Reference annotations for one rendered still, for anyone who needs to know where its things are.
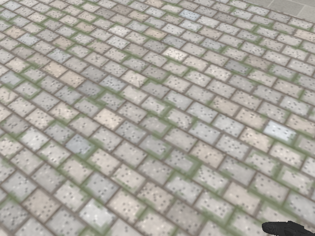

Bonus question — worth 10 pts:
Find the right robot hand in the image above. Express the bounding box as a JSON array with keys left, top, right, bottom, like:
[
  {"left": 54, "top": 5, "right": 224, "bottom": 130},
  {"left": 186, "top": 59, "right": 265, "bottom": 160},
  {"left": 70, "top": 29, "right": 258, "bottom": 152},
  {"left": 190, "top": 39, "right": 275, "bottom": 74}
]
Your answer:
[{"left": 262, "top": 220, "right": 315, "bottom": 236}]

